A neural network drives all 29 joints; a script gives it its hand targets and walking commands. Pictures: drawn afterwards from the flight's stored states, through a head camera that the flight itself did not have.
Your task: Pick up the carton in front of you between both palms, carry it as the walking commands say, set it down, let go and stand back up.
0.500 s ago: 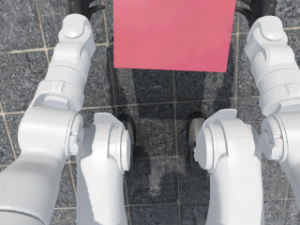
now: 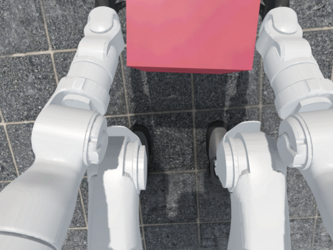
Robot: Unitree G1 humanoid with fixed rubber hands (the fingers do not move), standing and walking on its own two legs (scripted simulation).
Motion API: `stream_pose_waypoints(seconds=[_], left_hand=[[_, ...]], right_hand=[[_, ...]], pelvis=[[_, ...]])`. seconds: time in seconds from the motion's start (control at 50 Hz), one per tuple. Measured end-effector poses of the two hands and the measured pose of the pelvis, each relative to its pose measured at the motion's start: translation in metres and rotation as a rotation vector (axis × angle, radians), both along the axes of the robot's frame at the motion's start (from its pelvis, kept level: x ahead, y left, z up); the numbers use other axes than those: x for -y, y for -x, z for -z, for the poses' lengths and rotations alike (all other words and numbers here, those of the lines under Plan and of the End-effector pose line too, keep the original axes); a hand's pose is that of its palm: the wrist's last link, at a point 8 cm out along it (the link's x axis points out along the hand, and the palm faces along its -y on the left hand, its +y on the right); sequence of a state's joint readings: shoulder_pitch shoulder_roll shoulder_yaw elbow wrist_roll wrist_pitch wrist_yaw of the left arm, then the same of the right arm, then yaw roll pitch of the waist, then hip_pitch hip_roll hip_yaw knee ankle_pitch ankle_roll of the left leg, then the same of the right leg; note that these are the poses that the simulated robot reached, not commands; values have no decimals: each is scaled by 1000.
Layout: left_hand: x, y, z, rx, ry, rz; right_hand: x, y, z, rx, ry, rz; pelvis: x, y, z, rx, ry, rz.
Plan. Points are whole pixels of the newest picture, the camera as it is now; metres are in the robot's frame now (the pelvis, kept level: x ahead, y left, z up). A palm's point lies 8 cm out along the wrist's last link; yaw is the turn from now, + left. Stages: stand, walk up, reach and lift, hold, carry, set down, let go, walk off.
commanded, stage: reach and lift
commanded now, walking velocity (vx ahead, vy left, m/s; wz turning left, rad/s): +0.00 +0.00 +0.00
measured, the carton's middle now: (186, 23) +0.52 -0.03 -0.25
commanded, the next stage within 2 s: none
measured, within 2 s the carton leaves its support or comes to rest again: leaves its support in 0.10 s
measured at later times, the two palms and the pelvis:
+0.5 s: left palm out of the picture +0.50 +0.13 -0.01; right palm out of the picture +0.49 -0.17 -0.01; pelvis +0.00 +0.00 +0.06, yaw +0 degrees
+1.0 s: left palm out of the picture +0.47 +0.13 +0.14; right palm out of the picture +0.46 -0.17 +0.14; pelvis +0.04 +0.00 +0.19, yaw -1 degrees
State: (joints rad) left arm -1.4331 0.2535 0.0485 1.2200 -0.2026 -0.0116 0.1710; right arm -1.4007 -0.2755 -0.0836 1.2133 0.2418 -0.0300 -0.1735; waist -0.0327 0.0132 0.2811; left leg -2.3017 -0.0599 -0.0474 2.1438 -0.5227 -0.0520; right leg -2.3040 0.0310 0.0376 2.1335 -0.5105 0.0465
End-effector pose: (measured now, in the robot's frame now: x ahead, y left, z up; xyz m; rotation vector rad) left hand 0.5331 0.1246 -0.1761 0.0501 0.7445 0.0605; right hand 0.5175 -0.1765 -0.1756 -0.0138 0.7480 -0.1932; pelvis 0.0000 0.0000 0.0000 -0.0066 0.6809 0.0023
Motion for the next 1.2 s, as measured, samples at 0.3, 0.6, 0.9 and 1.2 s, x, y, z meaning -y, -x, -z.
stream_pose_waypoints(seconds=[0.3,0.6,0.9,1.2], left_hand=[[-1,11,-63,74,23,-24],[1,37,-199,58,45,-37],[-4,55,-279,75,57,-56],[-8,79,-381,62,58,-71]], right_hand=[[-2,8,-65,78,-37,1],[-2,35,-198,64,-43,17],[-6,50,-280,81,-53,19],[-10,72,-380,68,-60,16]], pelvis=[[0,-5,0,27,-4,3],[-1,-5,-86,-40,-6,12],[-1,-27,-160,-8,-6,15],[-1,-61,-250,134,-5,16]])
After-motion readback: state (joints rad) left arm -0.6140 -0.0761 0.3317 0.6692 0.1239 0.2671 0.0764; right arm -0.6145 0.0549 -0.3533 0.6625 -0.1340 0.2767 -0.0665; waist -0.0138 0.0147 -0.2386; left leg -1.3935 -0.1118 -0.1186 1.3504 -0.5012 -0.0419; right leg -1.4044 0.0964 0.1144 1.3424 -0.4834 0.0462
